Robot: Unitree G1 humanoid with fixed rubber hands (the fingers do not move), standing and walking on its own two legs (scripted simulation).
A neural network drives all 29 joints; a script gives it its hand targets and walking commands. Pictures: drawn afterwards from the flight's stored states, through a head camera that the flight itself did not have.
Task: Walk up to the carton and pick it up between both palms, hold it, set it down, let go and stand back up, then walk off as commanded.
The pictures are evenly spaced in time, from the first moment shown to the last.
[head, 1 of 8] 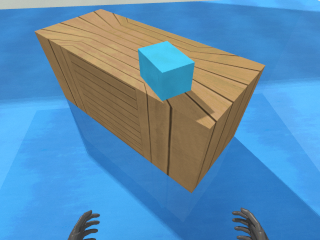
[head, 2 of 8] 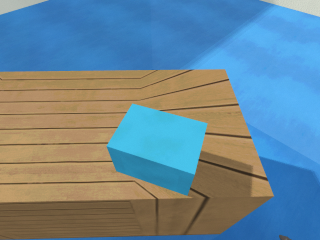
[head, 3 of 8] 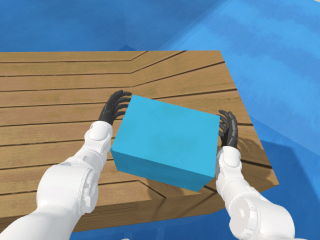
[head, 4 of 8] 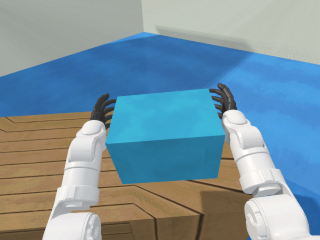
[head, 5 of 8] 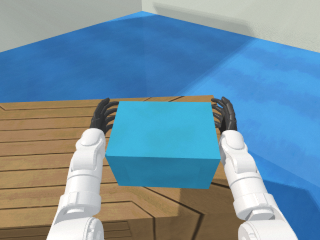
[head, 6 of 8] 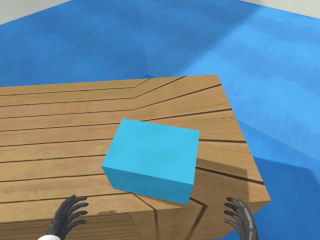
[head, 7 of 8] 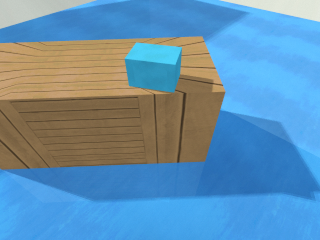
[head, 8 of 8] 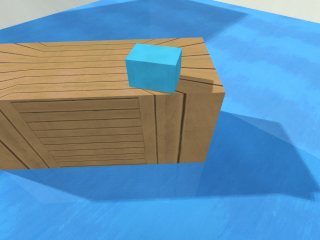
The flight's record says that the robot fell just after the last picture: no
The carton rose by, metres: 0.21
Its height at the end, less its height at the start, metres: +0.00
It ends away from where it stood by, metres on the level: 0.01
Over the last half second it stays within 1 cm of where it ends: yes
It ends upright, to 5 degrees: yes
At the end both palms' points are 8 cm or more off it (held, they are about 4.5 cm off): yes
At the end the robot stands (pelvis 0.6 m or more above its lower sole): yes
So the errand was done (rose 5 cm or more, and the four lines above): yes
